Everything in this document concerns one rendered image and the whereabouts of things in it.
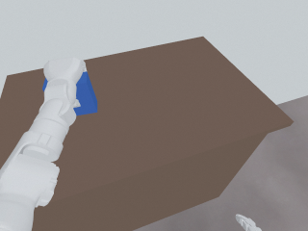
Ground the sponge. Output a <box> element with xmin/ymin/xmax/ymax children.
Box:
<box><xmin>42</xmin><ymin>71</ymin><xmax>98</xmax><ymax>116</ymax></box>

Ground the table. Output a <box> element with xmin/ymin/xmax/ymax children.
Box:
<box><xmin>0</xmin><ymin>37</ymin><xmax>294</xmax><ymax>231</ymax></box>

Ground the robot left forearm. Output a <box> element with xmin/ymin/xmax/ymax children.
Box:
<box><xmin>0</xmin><ymin>76</ymin><xmax>77</xmax><ymax>185</ymax></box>

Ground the robot left hand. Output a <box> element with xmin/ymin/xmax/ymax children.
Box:
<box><xmin>43</xmin><ymin>57</ymin><xmax>87</xmax><ymax>108</ymax></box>

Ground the left robot upper arm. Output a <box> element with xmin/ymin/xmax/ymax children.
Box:
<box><xmin>0</xmin><ymin>154</ymin><xmax>60</xmax><ymax>231</ymax></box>

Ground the robot right hand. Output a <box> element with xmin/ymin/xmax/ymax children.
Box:
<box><xmin>235</xmin><ymin>214</ymin><xmax>262</xmax><ymax>231</ymax></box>

